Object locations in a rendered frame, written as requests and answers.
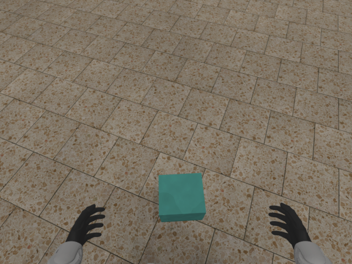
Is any left robot forearm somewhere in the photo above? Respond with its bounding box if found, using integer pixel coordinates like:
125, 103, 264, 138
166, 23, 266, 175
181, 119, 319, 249
47, 241, 83, 264

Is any robot left hand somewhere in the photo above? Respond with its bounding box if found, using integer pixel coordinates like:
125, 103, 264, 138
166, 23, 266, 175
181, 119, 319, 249
65, 204, 105, 246

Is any carton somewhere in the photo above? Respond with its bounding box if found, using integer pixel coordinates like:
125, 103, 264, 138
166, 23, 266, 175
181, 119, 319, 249
158, 173, 206, 222

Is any robot right hand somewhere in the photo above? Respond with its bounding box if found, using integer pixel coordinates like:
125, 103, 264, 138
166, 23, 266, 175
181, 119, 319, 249
268, 202, 312, 249

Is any right robot forearm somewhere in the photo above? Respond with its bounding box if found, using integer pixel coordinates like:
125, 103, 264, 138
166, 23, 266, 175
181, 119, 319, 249
294, 241, 332, 264

